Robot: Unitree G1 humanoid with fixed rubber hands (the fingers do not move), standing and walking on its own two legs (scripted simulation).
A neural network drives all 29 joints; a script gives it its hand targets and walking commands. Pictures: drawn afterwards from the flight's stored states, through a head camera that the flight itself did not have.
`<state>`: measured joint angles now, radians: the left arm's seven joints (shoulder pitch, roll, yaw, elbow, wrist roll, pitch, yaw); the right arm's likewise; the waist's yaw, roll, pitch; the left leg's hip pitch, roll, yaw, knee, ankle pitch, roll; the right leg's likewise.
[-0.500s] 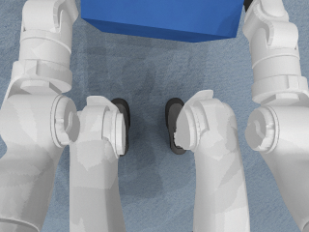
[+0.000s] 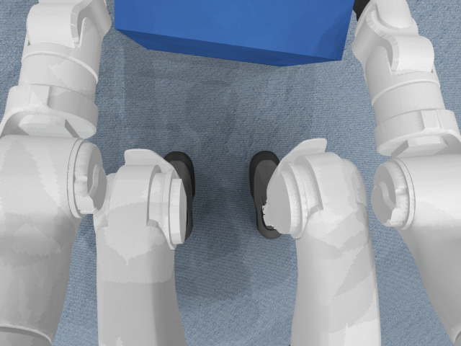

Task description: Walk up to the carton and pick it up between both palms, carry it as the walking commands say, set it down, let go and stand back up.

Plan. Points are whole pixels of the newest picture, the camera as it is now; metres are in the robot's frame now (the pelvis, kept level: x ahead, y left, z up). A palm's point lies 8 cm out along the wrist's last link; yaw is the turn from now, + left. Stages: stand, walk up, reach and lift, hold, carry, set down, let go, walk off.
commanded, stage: set down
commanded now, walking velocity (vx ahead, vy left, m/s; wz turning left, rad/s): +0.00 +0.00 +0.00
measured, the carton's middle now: out of the picture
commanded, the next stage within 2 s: none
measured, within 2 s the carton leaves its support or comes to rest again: rests again in 0.22 s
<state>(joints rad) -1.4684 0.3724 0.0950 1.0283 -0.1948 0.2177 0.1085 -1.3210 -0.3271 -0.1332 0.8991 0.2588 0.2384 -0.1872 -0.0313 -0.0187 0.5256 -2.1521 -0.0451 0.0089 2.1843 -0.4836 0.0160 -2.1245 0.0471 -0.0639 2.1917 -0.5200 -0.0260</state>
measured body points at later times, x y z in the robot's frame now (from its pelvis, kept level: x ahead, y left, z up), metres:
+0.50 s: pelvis +0.00 +0.01 -0.01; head +0.36 +0.02 +0.25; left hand +0.56 +0.18 -0.18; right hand +0.54 -0.18 -0.17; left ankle +0.15 +0.11 -0.33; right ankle +0.14 -0.10 -0.33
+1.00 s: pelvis +0.01 +0.00 -0.02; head +0.35 +0.01 +0.25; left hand +0.57 +0.18 -0.18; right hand +0.54 -0.19 -0.17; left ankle +0.15 +0.11 -0.33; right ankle +0.14 -0.10 -0.33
